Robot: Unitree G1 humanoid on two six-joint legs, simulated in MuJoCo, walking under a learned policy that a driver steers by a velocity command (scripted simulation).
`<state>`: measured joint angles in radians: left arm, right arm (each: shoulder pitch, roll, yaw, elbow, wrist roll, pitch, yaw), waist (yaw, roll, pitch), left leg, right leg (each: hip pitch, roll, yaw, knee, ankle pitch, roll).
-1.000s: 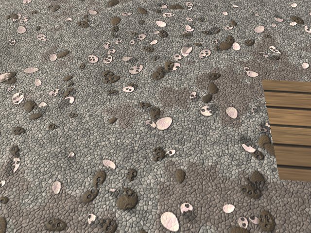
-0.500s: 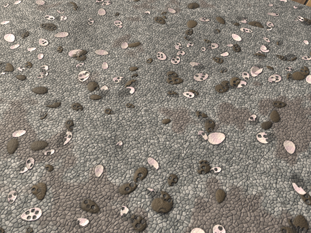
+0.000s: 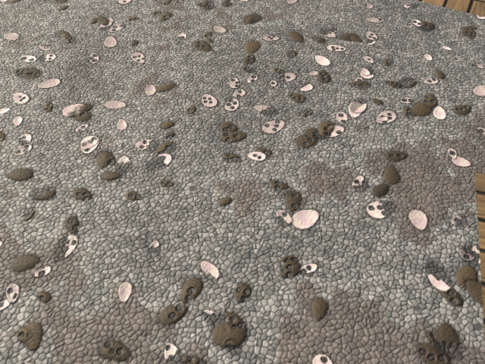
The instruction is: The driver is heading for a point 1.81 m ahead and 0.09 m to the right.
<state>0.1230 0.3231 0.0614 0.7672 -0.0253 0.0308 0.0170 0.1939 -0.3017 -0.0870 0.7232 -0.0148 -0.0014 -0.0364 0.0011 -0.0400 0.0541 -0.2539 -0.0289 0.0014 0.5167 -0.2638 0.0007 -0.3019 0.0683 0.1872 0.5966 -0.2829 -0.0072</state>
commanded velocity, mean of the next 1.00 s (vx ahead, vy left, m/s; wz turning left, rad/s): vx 0.26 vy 0.00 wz -0.06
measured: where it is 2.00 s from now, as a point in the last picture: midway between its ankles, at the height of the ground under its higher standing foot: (257, 247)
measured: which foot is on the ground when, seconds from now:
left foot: down 0.00-0.28, up 0.30-0.84, down 0.86-1.00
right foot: up 0.00-0.26, down 0.28-0.88, up 0.90-1.00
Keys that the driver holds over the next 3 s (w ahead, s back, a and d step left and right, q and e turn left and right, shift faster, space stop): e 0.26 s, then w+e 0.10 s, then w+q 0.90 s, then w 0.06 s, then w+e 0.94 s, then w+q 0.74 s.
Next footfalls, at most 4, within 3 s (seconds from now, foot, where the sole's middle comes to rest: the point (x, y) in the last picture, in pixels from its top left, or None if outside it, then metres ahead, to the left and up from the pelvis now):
0.28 right None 0.02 -0.15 -0.77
0.86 left None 0.36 0.04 -0.77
1.32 right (304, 295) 0.67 -0.16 -0.77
1.78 left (215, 240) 0.85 0.11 -0.77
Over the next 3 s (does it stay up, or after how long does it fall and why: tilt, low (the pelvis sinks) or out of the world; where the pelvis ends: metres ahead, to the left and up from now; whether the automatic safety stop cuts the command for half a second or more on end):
stays up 1.36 -0.09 0.00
